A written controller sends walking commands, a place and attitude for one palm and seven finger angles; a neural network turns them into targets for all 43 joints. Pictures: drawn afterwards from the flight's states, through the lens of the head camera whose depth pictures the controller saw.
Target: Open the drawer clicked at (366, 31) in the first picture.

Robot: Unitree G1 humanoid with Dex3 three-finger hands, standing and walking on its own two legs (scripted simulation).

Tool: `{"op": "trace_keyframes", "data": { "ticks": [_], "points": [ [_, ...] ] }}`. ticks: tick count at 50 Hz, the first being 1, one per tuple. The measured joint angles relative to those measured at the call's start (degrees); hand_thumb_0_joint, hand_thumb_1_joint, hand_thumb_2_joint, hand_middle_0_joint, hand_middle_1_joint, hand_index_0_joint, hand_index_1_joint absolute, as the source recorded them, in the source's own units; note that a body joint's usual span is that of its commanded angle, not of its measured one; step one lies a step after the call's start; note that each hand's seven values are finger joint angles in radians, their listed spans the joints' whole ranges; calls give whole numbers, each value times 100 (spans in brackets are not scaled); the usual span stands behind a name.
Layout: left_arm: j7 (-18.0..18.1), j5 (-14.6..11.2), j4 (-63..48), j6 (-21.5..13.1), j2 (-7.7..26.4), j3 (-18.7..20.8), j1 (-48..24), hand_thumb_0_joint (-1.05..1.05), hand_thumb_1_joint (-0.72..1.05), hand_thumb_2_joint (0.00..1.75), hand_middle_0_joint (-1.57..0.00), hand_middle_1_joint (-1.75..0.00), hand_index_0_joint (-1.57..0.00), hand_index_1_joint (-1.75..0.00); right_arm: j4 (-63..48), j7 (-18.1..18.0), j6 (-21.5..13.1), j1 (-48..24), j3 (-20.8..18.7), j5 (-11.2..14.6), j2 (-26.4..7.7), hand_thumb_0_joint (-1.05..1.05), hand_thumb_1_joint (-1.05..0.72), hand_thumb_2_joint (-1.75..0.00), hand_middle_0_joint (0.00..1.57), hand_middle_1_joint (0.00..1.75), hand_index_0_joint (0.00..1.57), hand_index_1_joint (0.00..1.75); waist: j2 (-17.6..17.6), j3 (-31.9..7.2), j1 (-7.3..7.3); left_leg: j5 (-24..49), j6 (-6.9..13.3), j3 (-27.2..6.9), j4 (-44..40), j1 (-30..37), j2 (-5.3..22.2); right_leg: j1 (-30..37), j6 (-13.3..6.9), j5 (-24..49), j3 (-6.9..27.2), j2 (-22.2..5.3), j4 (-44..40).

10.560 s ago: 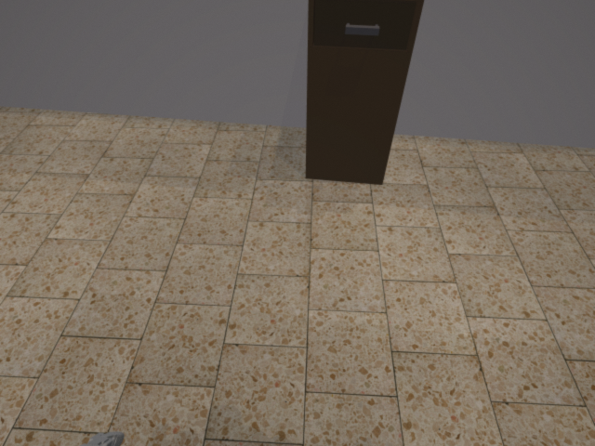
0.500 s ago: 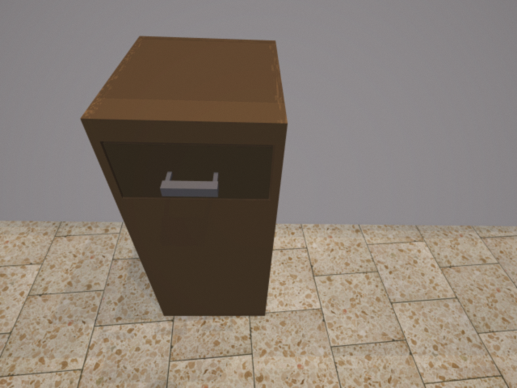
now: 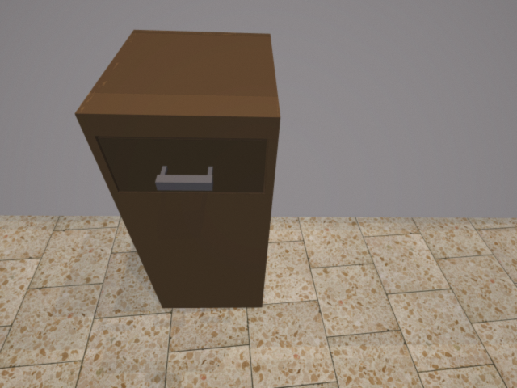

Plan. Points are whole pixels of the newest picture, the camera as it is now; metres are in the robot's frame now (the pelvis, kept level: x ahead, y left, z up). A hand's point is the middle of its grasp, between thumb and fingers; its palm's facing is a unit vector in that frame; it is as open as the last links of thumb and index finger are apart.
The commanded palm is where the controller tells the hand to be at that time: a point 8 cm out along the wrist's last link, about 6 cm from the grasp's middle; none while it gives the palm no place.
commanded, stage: look again from close up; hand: left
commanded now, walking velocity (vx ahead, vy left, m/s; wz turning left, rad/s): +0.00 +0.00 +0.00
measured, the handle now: (186, 176) +0.54 +0.19 -0.01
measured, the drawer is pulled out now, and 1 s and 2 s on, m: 0.00 0.00 0.00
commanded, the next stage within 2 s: raise the hand with hooked fingers in 0.58 s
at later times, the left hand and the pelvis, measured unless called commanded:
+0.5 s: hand out of the picture +0.00 +0.15 -0.17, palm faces +0.05 -0.99 -0.16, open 7.3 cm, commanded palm none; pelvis +0.02 +0.00 +0.00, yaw +0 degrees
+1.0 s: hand (159, 322) +0.23 +0.17 -0.03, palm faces +0.01 -0.31 -0.95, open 8.0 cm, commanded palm +0.16 +0.21 -0.02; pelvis +0.03 -0.02 -0.02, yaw -1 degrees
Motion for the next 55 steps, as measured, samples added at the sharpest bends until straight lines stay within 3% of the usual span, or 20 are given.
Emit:
{"op": "trace_keyframes", "data": {
  "ticks": [35,36,37,40,41,43,46,49,52,55],
  "points": [
    [86,-8,288,-136,-71,2,-236,0,91,90,-20,-30,-20,-30,290,-43,-101,-183,81,41,111,0,-91,-90,20,30,19,30,81,29,35,-23,-65,-39,-259,285,33,277,-16,-50,-43,44,-224],
    [138,198,-553,288,10,-173,-8,1,92,90,-20,-30,-20,-30,52,-111,-125,-107,185,111,70,1,-91,-90,20,30,19,30,60,118,62,-62,-63,-10,-191,299,30,248,-33,-96,-11,39,-105],
    [281,426,-1534,541,168,-289,298,3,94,90,-20,-30,-21,-30,-179,-229,-365,32,256,177,15,2,-92,-90,20,30,20,30,31,148,123,-101,-64,41,-154,320,18,173,-136,-224,46,33,93],
    [900,885,-3822,581,644,-513,858,5,94,89,-21,-32,-21,-31,-745,-465,-1257,301,213,417,-186,3,-93,-90,21,30,20,30,64,-19,88,-225,-71,23,79,145,-81,-94,-252,-510,186,10,577],
    [1073,1189,-4329,568,749,-590,842,5,93,88,-21,-32,-21,-32,-922,-489,-1460,280,187,405,-295,3,-93,-90,21,30,20,30,140,-68,34,-277,-65,-25,211,38,-101,-174,-216,-600,194,12,703],
    [1405,2078,-5010,460,903,-697,626,5,90,87,-21,-34,-21,-34,-1299,-458,-1651,117,125,269,-509,3,-93,-90,20,30,20,30,270,-231,-95,-380,-64,-111,499,-281,-135,-446,-204,-731,288,84,966],
    [1879,3653,-5412,194,890,-665,171,4,84,85,-21,-37,-21,-37,-1938,-245,-1421,-302,-50,-26,-732,3,-92,-90,20,30,19,30,373,-487,-149,-514,-88,-122,842,-714,-149,-897,-234,-901,544,255,1353],
    [2155,4850,-5561,-110,715,-558,124,2,77,83,-20,-41,-21,-40,-2490,32,-778,-860,-155,-159,-810,2,-92,-90,20,30,19,30,321,-641,21,-626,-118,65,985,-932,-66,-1231,-208,-933,760,374,1566],
    [2243,5616,-5644,-333,664,-586,339,1,70,80,-21,-45,-22,-44,-2902,219,-218,-1291,-198,-165,-792,2,-91,-90,20,30,19,30,126,-659,266,-695,-176,145,1055,-1071,-13,-1451,-235,-1010,838,440,1739],
    [2369,6127,-5685,-459,763,-582,637,0,62,77,-22,-49,-23,-49,-3173,314,66,-1574,-219,-223,-773,2,-91,-90,20,30,19,30,-49,-624,541,-779,-240,81,1216,-1280,33,-1649,-299,-1115,768,481,1907]
  ]
}}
